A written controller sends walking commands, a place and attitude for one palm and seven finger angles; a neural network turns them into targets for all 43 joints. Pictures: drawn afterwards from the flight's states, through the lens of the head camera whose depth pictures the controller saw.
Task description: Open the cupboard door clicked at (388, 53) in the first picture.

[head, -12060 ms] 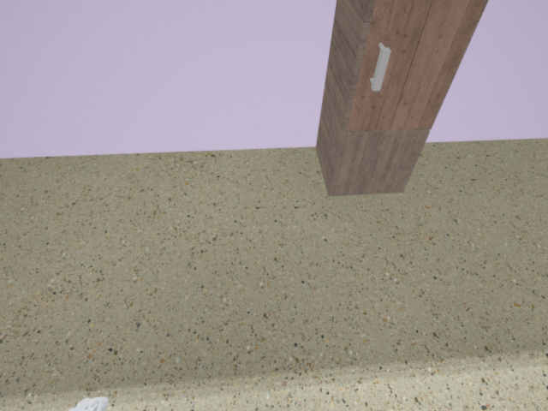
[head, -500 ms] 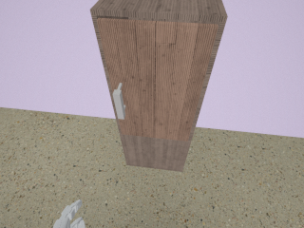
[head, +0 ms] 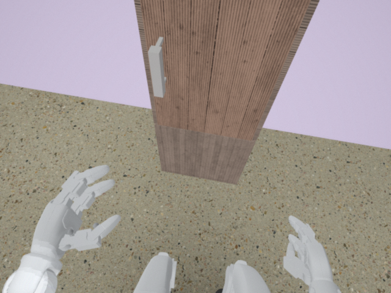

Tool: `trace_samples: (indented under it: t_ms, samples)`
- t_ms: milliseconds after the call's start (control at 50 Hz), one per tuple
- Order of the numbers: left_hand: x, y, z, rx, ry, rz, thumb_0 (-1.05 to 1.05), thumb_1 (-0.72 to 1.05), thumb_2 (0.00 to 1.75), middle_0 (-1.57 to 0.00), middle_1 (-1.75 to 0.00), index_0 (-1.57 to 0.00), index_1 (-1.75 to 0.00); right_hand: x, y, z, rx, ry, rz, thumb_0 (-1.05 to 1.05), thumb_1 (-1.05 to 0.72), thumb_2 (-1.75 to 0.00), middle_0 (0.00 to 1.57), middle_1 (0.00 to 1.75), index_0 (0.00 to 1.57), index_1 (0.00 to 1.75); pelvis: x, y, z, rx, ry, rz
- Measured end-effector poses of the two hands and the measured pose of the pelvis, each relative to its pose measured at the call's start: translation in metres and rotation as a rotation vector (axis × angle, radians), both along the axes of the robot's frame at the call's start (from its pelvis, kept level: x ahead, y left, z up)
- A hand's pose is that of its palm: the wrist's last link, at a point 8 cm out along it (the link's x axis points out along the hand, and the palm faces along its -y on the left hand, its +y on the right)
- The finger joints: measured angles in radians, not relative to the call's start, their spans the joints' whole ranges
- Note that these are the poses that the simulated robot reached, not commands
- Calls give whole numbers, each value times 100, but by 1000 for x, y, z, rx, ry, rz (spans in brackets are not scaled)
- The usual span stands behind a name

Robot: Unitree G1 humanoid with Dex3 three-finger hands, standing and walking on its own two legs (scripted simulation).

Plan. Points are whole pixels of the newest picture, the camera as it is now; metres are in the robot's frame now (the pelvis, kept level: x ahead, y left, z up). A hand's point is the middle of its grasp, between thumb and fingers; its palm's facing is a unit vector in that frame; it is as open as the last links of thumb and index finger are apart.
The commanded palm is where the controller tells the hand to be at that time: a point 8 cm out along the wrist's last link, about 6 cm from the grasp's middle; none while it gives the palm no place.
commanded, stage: raise the hand with hooked fingers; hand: left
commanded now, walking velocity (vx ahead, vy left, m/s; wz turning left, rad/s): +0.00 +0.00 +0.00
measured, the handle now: (160, 67) +0.64 +0.16 +0.05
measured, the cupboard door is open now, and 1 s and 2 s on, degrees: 0 0 0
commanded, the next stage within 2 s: move the hooked fingers beside the handle in 1.48 s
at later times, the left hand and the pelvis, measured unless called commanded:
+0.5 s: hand (75, 200) +0.26 +0.25 +0.06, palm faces -0.08 -1.00 -0.05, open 12.7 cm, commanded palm +0.24 +0.30 +0.06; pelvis +0.01 +0.02 +0.02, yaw -1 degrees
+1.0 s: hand (58, 171) +0.30 +0.29 +0.07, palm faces -0.08 -0.99 -0.06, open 14.0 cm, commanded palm +0.28 +0.33 +0.08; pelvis +0.01 +0.02 +0.02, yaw -1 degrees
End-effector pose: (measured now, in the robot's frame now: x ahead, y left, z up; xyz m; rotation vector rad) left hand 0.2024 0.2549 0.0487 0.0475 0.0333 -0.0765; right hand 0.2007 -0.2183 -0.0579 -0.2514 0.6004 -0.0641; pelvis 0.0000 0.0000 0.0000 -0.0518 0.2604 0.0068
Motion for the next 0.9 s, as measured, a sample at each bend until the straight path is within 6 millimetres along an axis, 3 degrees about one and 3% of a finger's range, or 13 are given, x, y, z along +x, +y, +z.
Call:
trace_samples:
  t_ms: [140,260,420,640,760,900]
  samples:
    - [21,16,5,-1,69,-18,1,21,60,-25,-74,-25,-74,-47,8,-14,51,122,-80,1,-90,-90,21,30,21,30,-1,7,9,5,12,-12]
    - [25,29,9,6,50,7,1,8,54,-26,-83,-26,-83,-63,-7,-7,0,141,-111,1,-90,-90,21,30,21,30,1,14,14,8,16,-18]
    - [32,40,8,7,35,-8,0,-11,46,-27,-95,-27,-95,-49,-22,11,-75,96,-109,1,-90,-90,21,30,20,30,4,20,16,4,11,-15]
    - [45,60,19,19,18,11,0,-37,35,-29,-111,-29,-111,-21,-4,24,-55,44,-49,1,-90,-90,21,30,20,30,9,21,21,-4,8,-8]
    - [55,71,23,19,20,9,-1,-45,32,-29,-117,-30,-117,-20,3,19,-38,65,-30,1,-90,-90,21,30,21,30,11,21,22,-6,10,-8]
    - [70,82,25,13,24,6,-1,-49,30,-30,-119,-30,-119,-31,-3,14,-46,111,-45,1,-90,-90,21,30,21,30,12,20,23,-5,14,-11]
